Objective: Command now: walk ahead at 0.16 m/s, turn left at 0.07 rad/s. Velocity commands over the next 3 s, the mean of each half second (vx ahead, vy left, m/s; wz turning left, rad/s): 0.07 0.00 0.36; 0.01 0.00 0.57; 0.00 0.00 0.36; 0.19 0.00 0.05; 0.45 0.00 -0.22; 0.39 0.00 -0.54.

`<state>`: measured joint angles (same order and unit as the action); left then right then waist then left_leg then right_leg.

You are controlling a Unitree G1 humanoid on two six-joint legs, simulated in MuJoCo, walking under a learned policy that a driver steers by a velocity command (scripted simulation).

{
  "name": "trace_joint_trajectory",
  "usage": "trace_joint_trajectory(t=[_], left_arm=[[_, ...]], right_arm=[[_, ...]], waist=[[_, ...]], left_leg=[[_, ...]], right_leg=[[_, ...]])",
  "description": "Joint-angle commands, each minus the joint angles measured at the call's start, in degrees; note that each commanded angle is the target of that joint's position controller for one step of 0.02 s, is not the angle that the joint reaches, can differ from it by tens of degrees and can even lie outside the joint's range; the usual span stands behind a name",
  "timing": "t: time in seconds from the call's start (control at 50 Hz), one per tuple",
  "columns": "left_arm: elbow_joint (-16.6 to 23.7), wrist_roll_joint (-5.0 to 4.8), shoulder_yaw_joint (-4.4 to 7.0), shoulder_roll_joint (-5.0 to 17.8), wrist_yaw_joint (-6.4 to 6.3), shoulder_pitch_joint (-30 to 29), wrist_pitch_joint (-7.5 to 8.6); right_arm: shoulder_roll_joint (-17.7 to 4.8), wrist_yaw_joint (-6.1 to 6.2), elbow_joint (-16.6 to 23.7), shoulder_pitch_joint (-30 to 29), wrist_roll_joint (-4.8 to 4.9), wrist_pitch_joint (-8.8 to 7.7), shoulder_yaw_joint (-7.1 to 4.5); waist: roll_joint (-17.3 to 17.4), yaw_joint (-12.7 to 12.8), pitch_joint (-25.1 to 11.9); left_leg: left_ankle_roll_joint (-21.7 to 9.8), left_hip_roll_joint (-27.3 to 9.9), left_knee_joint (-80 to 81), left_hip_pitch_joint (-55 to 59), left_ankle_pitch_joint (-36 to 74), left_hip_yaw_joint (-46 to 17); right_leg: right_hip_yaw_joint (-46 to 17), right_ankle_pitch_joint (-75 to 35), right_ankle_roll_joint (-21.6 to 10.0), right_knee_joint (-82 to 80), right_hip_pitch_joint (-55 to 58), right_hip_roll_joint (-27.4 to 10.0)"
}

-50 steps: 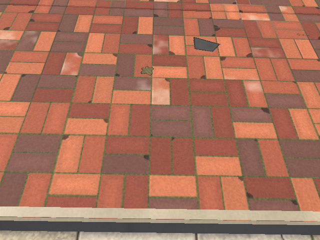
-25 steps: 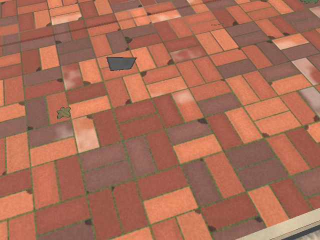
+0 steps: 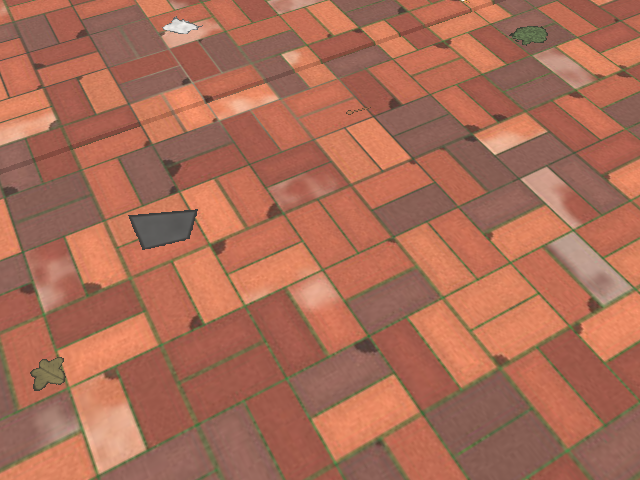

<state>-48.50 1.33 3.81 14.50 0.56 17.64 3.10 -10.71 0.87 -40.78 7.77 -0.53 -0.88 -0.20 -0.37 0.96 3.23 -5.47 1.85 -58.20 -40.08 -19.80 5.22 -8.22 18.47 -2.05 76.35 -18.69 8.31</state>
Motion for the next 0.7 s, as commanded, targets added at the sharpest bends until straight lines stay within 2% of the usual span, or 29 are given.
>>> trace_joint_trajectory(t=[0.02,0.04,0.06,0.08,0.1,0.12,0.14,0.16,0.2,0.22,0.26,0.3,0.36,0.4,0.44,0.48,0.5,0.52,0.54,0.56,0.58,0.6,0.62,0.66,0.7], left_arm=[[5.04,2.12,-0.74,-0.13,-0.30,5.77,-1.67],[6.43,1.64,-0.97,0.06,-0.73,3.21,-2.37],[7.94,1.40,-1.08,-0.01,-1.22,2.03,-2.72],[8.73,1.20,-1.19,0.34,-1.71,1.16,-2.57],[9.59,1.05,-1.23,0.94,-2.07,0.21,-2.40],[10.73,1.21,-1.43,1.07,-2.27,-1.20,-2.32],[12.03,1.78,-1.69,0.74,-2.37,-2.93,-2.40],[12.55,1.60,-1.94,0.73,-2.26,-3.37,-2.82],[14.91,0.91,-2.74,-0.84,-2.33,-7.76,-3.66],[13.90,0.50,-2.75,-0.67,-2.15,-6.99,-4.26],[14.58,0.47,-2.71,-0.48,-2.40,-8.90,-4.79],[15.06,0.45,-2.33,0.40,-2.70,-10.65,-4.84],[15.80,0.04,-2.13,0.85,-2.88,-12.85,-4.61],[16.19,-0.46,-2.21,0.72,-2.86,-13.24,-4.26],[16.32,-1.13,-2.13,1.09,-3.08,-12.39,-3.71],[15.99,-1.95,-2.12,0.98,-3.30,-9.69,-3.17],[15.38,-2.05,-2.15,0.54,-3.49,-7.03,-2.81],[15.12,-1.36,-1.81,1.56,-3.94,-5.25,-2.53],[16.03,-0.21,-1.01,5.71,-4.40,-5.58,-2.55],[17.30,0.62,0.19,10.56,-4.36,-9.36,-2.87],[17.43,0.81,-0.13,6.87,-4.11,-7.48,-2.76],[17.57,0.51,-1.33,3.36,-3.98,-8.77,-2.47],[17.76,0.41,-1.74,2.23,-3.87,-10.09,-2.32],[18.44,0.33,-1.71,2.78,-4.05,-10.44,-2.13],[18.27,0.39,-1.35,3.37,-3.88,-8.22,-2.12]], right_arm=[[-2.13,0.58,-0.26,1.36,-0.23,-1.65,-1.71],[-2.47,0.36,-1.76,2.95,-0.28,-2.33,-2.07],[-4.29,0.29,-2.63,4.77,-0.47,-2.99,-2.80],[-5.32,0.09,-3.21,5.86,-0.27,-3.55,-3.23],[-6.45,0.07,-3.44,7.10,-0.13,-3.91,-3.63],[-7.41,0.19,-3.80,7.86,-0.11,-3.80,-4.00],[-7.04,0.48,-4.00,8.42,-0.03,-3.40,-4.13],[-7.70,0.78,-3.03,8.35,-0.22,-2.54,-4.25],[-8.55,1.94,-1.46,9.93,-0.25,-0.73,-4.75],[-8.86,1.93,-0.35,10.01,-0.29,-0.23,-5.05],[-9.86,1.88,1.31,11.22,-0.47,0.25,-5.61],[-10.13,1.83,2.77,11.50,-0.64,1.20,-5.99],[-10.18,1.62,4.53,11.46,-1.14,2.40,-6.32],[-10.66,1.42,5.37,11.20,-1.54,2.97,-6.58],[-11.33,0.94,5.93,10.40,-1.53,3.33,-6.96],[-11.25,0.44,6.50,8.22,-1.30,3.54,-7.02],[-11.13,0.21,6.86,6.18,-0.69,3.62,-7.01],[-10.24,0.19,7.18,5.00,0.20,3.30,-6.82],[-6.49,0.15,7.39,8.06,0.80,2.92,-5.96],[-7.84,0.48,8.05,8.36,0.54,2.61,-6.26],[-11.99,0.53,6.57,8.28,-1.59,2.31,-7.27],[-12.21,0.11,5.83,7.56,-1.49,2.17,-7.45],[-11.53,-0.27,5.23,7.72,-1.35,2.58,-7.24],[-10.79,-1.33,4.79,7.77,-1.17,3.71,-6.98],[-10.71,-1.92,5.18,6.15,-0.69,4.57,-6.76]], waist=[[0.28,3.27,-4.34],[0.21,2.81,-4.03],[2.94,2.68,-5.20],[3.95,2.58,-6.66],[3.39,2.59,-7.97],[2.51,2.87,-8.60],[1.73,3.03,-8.65],[1.88,2.60,-9.44],[2.94,0.47,-10.49],[3.22,-0.30,-10.90],[5.79,-2.02,-11.54],[6.92,-3.08,-10.10],[6.72,-4.36,-7.58],[6.92,-4.85,-6.60],[7.72,-4.58,-6.29],[8.09,-3.13,-6.55],[7.57,-1.11,-6.60],[5.61,0.02,-7.03],[-5.45,-1.59,-8.80],[-16.25,-2.59,-5.76],[-8.49,-1.93,-7.45],[-3.94,-2.95,-7.53],[-2.26,-3.89,-6.89],[-5.98,-3.33,-7.30],[-6.08,-1.98,-7.73]], left_leg=[[-10.01,-12.22,31.90,15.45,20.37,-32.33],[-9.25,-10.80,33.24,14.44,23.59,-27.94],[-9.48,-10.12,34.13,16.09,29.02,-26.09],[-9.63,-9.55,34.58,17.71,32.79,-24.81],[-9.56,-9.52,35.90,19.15,34.68,-23.48],[-8.81,-8.47,36.85,20.65,33.43,-21.59],[-7.61,-7.41,36.44,21.20,32.72,-20.55],[-7.75,-6.02,36.95,22.38,34.09,-19.01],[-7.42,-6.45,37.31,25.49,30.58,-20.73],[-5.80,-5.94,38.00,25.55,28.13,-19.96],[-5.38,-8.08,39.18,27.41,22.72,-24.03],[-5.83,-8.91,39.89,27.31,14.97,-27.05],[-7.10,-8.95,39.62,26.71,7.95,-30.56],[-7.67,-8.77,38.38,26.50,8.54,-32.36],[-7.78,-8.71,37.46,26.52,11.72,-34.49],[-6.51,-7.32,35.99,25.54,15.73,-35.22],[-4.60,-5.28,34.44,23.46,15.32,-34.15],[-1.74,-2.89,32.25,18.00,9.45,-32.47],[1.83,2.15,21.73,11.49,-7.09,-24.69],[4.00,9.75,8.66,1.97,-14.90,-10.63],[5.47,4.71,-2.39,4.49,-14.02,-10.89],[6.31,3.32,-6.14,5.05,-10.71,-11.36],[7.21,2.27,-8.52,4.99,-7.32,-11.39],[8.69,2.34,-12.98,2.94,-4.02,-10.03],[9.71,2.13,-14.00,2.11,-2.97,-9.22]], right_leg=[[2.67,2.42,-0.22,12.12,-16.83,-5.10],[3.28,1.84,-0.63,9.61,-16.74,-6.22],[4.37,1.31,-0.80,10.36,-17.73,-6.29],[4.69,0.57,-1.06,11.77,-19.39,-6.55],[4.69,-0.72,-1.13,10.55,-20.33,-7.10],[4.63,-2.05,-0.75,5.82,-20.83,-8.15],[3.61,-4.48,-0.06,1.18,-21.06,-9.05],[6.27,-4.74,1.28,-3.21,-20.65,-8.56],[6.70,-3.61,4.01,-11.31,-21.62,-8.16],[8.19,-3.03,4.77,-15.21,-20.05,-7.49],[6.47,-4.53,4.73,-17.52,-19.66,-7.90],[5.26,-4.73,4.69,-19.70,-19.70,-8.27],[4.83,-0.51,4.39,-23.76,-18.84,-7.66],[5.05,3.09,3.82,-27.33,-16.77,-6.64],[4.95,6.49,2.87,-32.04,-13.12,-5.64],[5.61,5.92,2.07,-40.27,-7.03,-4.37],[6.34,1.49,1.66,-48.69,-1.42,-3.94],[4.10,-3.54,0.70,-55.73,6.45,-6.51],[-7.50,-0.97,-2.67,-61.86,13.43,-19.39],[-20.48,-12.66,-9.81,-63.48,10.61,-30.14],[-18.24,-22.92,-13.17,-60.52,9.47,-30.94],[-12.75,-25.49,-12.49,-58.86,9.08,-27.62],[-7.49,-25.10,-10.36,-58.28,9.13,-24.09],[-1.47,-28.51,-9.16,-57.22,11.68,-20.55],[0.85,-30.46,-9.64,-56.71,13.41,-20.67]])
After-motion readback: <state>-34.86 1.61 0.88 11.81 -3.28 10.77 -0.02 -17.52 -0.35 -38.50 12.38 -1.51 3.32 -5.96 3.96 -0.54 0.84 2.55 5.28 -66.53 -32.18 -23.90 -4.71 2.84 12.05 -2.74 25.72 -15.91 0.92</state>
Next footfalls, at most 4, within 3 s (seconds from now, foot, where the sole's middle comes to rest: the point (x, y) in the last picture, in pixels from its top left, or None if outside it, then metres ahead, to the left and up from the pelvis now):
0.52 right None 0.18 -0.09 -0.70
1.00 left None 0.08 0.11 -0.70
1.48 right None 0.21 -0.03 -0.70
2.34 right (209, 445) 0.49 0.25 -0.70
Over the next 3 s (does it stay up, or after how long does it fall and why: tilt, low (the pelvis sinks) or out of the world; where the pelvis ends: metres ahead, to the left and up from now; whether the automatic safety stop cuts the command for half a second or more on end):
stays up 0.61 0.41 0.07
